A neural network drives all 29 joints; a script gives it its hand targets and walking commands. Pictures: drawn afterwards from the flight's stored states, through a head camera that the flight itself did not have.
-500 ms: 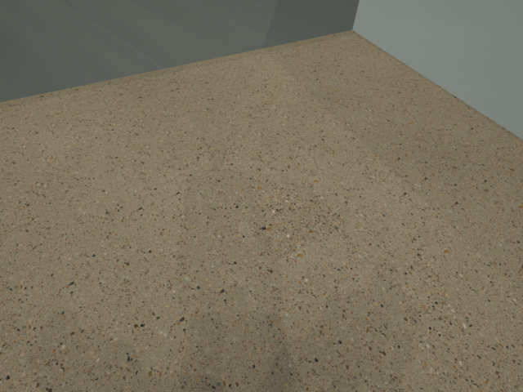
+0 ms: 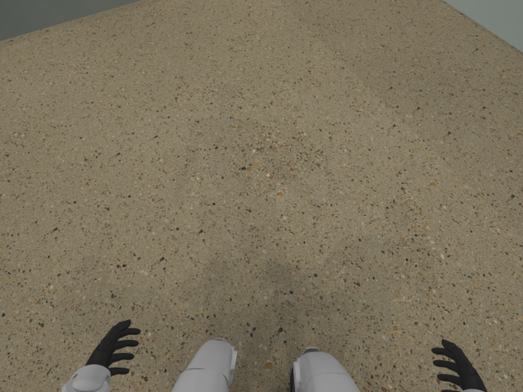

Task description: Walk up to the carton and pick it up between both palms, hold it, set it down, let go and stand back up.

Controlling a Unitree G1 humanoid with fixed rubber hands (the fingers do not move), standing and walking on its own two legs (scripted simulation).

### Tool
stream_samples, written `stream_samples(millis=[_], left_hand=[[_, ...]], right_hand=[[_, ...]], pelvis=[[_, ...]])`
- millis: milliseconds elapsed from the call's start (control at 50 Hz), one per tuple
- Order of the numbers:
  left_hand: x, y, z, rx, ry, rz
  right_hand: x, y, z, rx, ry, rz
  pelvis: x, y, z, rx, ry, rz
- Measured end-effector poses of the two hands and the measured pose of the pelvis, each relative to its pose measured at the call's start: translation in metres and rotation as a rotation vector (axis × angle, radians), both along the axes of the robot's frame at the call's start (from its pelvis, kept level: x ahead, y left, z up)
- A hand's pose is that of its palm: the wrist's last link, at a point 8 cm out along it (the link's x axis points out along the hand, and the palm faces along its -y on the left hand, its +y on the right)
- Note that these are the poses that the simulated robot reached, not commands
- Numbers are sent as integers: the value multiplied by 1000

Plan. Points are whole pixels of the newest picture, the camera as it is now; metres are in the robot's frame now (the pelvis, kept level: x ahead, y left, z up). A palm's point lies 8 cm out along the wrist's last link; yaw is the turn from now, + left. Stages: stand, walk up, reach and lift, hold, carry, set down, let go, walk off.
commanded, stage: walk up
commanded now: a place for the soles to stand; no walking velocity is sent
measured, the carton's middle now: out of the picture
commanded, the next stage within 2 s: none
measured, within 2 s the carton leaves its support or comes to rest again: neither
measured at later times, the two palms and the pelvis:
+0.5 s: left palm out of the picture -0.05 +0.20 -0.12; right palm out of the picture -0.02 -0.36 -0.09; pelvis -0.13 -0.09 +0.01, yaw +8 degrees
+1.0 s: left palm out of the picture -0.25 +0.04 -0.07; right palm out of the picture -0.10 -0.50 -0.12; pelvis -0.27 -0.25 +0.02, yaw +18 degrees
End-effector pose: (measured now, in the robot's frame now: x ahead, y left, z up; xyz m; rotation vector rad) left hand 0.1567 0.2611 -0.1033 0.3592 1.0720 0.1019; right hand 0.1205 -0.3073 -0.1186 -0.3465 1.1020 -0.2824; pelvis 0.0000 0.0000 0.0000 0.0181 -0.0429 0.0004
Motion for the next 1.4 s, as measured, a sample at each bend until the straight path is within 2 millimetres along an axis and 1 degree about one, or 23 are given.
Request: stream_samples(millis=[60,140,200,260,320,360,400,440,500,540,620,720,760,800,860,920,960,1040,1120,1220,1300,1360,1400], left_hand=[[-28,-15,8,5,24,17],[-57,-25,15,12,6,69],[-81,-28,15,20,-2,120],[-109,-30,9,22,4,167],[-139,-34,-1,9,15,206],[-158,-38,-9,-7,24,230],[-177,-45,-13,-27,45,247],[-191,-53,-14,-36,63,243],[-208,-64,-13,-53,62,235],[-218,-72,-13,-58,59,232],[-231,-92,-10,-63,25,236],[-247,-130,-3,-60,-55,250],[-266,-150,-1,-50,-74,268],[-295,-171,5,-43,-64,280],[-342,-196,17,-11,-26,304],[-378,-212,28,19,2,331],[-392,-218,34,41,-4,348],[-412,-226,39,70,-47,390],[-438,-238,33,65,-70,441],[-485,-255,15,25,-78,521],[-533,-268,-3,-27,-75,602],[-565,-280,-8,-55,-45,641],[-581,-287,-8,-64,-49,667]], right_hand=[[8,-1,1,41,-31,34],[-1,5,-2,99,-5,84],[-15,9,-5,127,24,115],[-32,8,-6,134,46,136],[-55,4,-5,128,57,150],[-75,-2,-2,117,62,154],[-98,-12,4,95,71,158],[-121,-29,13,51,85,154],[-143,-57,25,-5,83,140],[-148,-73,33,-28,59,137],[-149,-101,42,-57,-2,168],[-148,-138,38,-45,-68,222],[-151,-157,30,-30,-78,240],[-157,-171,26,-12,-75,234],[-168,-181,24,28,-60,250],[-188,-188,16,67,-20,268],[-206,-192,9,91,22,274],[-245,-201,-5,119,119,286],[-281,-211,-13,110,194,313],[-313,-219,-10,87,227,375],[-338,-225,0,67,219,429],[-354,-238,13,27,210,453],[-356,-247,23,-5,203,468]], pelvis=[[-9,-12,7,-10,4,6],[-24,-29,11,-19,7,25],[-38,-41,11,-26,6,46],[-54,-51,8,-34,4,70],[-72,-59,4,-41,3,99],[-85,-65,1,-28,-1,120],[-98,-70,3,-13,-9,120],[-109,-77,7,-6,-15,123],[-125,-90,11,4,-24,137],[-136,-100,12,3,-26,148],[-159,-126,11,-7,-23,165],[-191,-170,3,-7,-8,176],[-205,-189,-2,-28,-11,190],[-217,-205,1,-30,-16,220],[-232,-221,10,-16,-15,248],[-247,-234,16,-15,-17,269],[-256,-243,18,-17,-14,286],[-277,-259,16,-25,-10,337],[-299,-274,12,-32,-8,400],[-335,-290,6,-32,-5,488],[-367,-302,2,-2,-5,546],[-384,-312,6,-6,-8,573],[-392,-320,10,-8,-9,598]])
